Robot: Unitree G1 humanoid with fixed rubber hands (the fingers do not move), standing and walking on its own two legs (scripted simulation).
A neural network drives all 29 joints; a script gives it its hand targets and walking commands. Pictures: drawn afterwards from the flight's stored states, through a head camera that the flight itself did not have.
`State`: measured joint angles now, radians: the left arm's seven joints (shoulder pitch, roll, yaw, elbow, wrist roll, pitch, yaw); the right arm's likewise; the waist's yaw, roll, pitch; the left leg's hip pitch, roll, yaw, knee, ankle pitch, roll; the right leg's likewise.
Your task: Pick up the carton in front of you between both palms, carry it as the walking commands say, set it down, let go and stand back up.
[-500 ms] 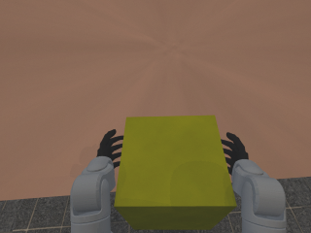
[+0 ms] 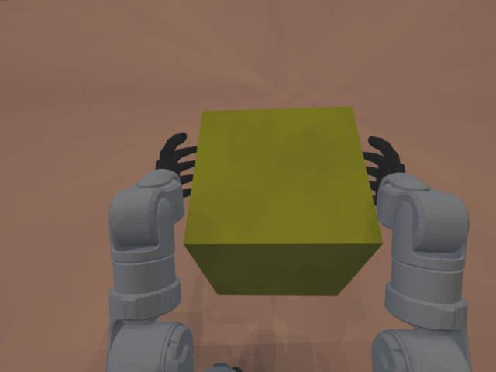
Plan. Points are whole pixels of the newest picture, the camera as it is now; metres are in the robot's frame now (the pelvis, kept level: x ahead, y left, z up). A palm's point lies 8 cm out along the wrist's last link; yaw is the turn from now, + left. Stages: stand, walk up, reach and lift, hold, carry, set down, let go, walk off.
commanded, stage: carry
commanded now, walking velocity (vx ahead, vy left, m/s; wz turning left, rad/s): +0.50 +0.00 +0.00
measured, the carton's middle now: (276, 212) +0.35 +0.00 +0.09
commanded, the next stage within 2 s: none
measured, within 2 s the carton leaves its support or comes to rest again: neither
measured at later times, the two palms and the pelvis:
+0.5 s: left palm (205, 72) +0.72 +0.17 +0.14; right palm (336, 74) +0.71 -0.13 +0.14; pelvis +0.33 +0.02 +0.00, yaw +2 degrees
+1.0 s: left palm out of the picture +1.02 +0.19 +0.21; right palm (318, 4) +0.99 -0.11 +0.19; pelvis +0.64 +0.06 +0.05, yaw +1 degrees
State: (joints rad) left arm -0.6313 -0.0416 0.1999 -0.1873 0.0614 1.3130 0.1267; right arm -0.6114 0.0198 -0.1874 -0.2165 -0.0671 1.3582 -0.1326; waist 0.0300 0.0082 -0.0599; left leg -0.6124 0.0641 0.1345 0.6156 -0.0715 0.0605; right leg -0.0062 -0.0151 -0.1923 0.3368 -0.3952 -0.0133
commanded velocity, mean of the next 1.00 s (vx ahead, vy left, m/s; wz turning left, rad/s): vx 0.50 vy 0.00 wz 0.00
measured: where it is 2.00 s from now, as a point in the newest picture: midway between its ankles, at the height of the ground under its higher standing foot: (264, 160)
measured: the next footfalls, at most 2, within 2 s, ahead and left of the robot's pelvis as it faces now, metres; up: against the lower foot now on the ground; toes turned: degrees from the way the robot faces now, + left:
left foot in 0.04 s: +0.22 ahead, +0.10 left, +0.01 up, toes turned +8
right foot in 0.48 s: +0.51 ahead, -0.06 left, +0.04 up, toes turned -3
